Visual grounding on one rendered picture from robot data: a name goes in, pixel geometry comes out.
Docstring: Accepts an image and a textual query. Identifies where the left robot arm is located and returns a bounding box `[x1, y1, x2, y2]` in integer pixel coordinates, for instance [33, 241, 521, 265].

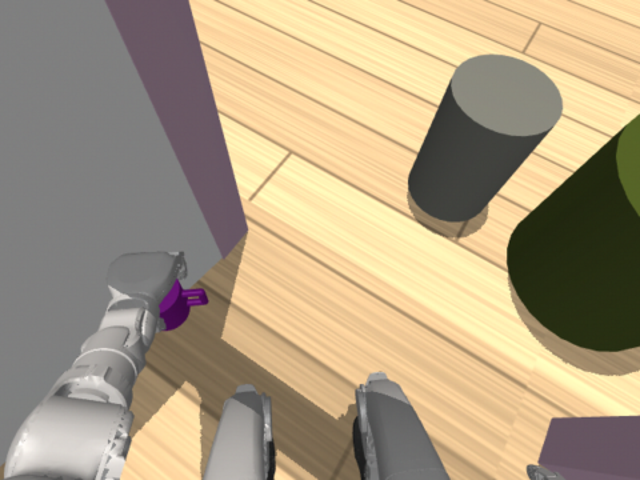
[2, 293, 160, 480]

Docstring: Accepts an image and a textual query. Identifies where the right robot hand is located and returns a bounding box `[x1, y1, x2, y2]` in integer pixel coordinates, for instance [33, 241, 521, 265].
[526, 464, 566, 480]

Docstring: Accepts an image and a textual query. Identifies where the left robot hand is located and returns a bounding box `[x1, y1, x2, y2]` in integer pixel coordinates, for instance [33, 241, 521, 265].
[107, 252, 187, 333]

